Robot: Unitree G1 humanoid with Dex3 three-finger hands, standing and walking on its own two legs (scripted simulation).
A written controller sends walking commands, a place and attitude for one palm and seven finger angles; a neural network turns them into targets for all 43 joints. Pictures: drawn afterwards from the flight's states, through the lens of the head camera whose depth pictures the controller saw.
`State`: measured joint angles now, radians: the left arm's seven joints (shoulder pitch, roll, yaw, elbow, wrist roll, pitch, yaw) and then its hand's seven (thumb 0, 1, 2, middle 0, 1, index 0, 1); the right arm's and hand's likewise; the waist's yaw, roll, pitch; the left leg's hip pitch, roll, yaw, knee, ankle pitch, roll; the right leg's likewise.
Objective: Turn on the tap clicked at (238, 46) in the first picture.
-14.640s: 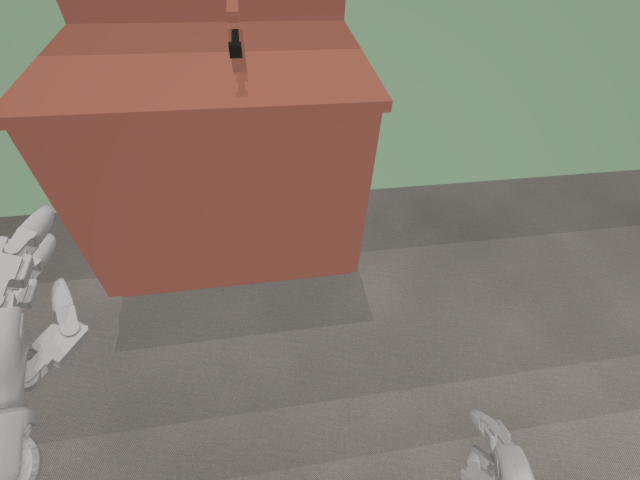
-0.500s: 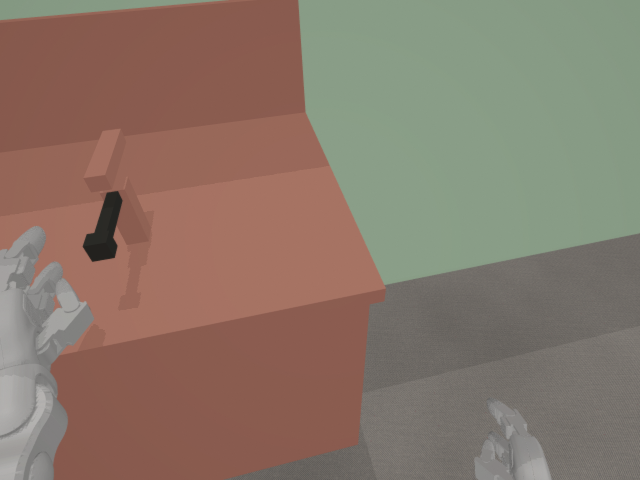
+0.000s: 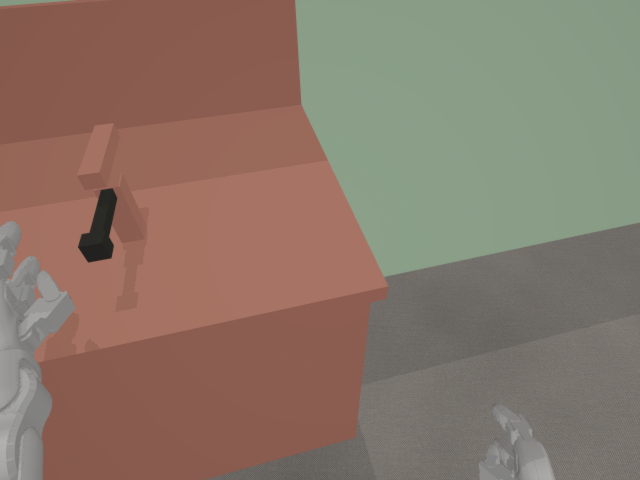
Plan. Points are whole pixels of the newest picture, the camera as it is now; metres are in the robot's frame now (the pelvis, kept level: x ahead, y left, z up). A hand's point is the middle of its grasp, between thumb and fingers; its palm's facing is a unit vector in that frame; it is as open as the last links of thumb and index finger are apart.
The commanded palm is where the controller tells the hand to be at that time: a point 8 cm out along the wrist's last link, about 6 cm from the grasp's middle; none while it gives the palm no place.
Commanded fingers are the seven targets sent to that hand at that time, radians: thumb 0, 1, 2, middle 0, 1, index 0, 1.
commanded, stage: reach beside the lever's end, fingers flat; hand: left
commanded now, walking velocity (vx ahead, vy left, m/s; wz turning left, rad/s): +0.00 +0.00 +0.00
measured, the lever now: (96, 246) +0.33 +0.33 +0.14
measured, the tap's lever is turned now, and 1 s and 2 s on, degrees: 0 0 10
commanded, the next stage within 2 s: push the lever round in 0.96 s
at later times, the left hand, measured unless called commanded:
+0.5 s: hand (64, 274) +0.29 +0.35 +0.13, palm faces +0.60 -0.79 -0.12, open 7.8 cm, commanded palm +0.24 +0.39 +0.13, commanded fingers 0.00 0.90 0.90 -0.15 -0.15 -0.15 -0.15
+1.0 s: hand (70, 271) +0.30 +0.35 +0.12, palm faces +0.60 -0.79 -0.11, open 7.8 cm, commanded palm +0.25 +0.39 +0.12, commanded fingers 0.00 0.90 0.90 -0.15 -0.15 -0.15 -0.15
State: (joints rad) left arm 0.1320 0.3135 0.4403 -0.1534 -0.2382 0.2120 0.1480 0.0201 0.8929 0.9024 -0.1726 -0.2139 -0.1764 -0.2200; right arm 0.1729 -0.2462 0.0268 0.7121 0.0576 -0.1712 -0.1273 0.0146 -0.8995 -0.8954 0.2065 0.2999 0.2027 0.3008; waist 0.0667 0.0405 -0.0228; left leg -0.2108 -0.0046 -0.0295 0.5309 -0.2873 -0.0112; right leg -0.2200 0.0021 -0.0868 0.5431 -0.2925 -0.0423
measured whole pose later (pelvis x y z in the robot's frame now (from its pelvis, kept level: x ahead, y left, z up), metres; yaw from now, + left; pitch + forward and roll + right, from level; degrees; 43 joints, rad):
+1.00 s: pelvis +0.01 +0.01 +0.00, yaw -1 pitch +2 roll +0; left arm -0.09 0.38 0.52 0.25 -0.20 0.04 0.08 0.02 0.89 0.90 -0.15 -0.15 -0.15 -0.15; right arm 0.22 -0.25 0.01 0.71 0.05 -0.15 -0.12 0.01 -0.90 -0.90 0.21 0.30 0.20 0.30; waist 0.03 0.04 -0.03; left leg -0.30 -0.01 -0.02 0.57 -0.31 0.01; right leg -0.30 0.00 -0.07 0.56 -0.30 -0.03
